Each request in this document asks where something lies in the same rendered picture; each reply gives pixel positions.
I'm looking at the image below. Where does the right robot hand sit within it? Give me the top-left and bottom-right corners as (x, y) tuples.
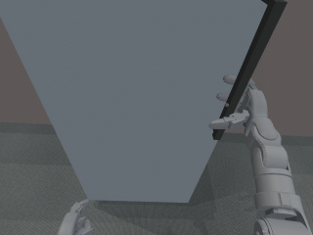
(208, 74), (268, 131)

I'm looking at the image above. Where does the left robot hand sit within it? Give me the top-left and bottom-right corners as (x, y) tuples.
(57, 199), (94, 235)

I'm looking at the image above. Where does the handle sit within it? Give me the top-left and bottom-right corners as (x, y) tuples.
(212, 0), (288, 140)

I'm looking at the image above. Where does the robot right upper arm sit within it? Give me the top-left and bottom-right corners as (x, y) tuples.
(253, 217), (311, 235)

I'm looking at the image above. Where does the right robot forearm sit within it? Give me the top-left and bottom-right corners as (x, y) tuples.
(244, 117), (313, 235)

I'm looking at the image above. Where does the fridge door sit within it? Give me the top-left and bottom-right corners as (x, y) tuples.
(0, 0), (285, 203)

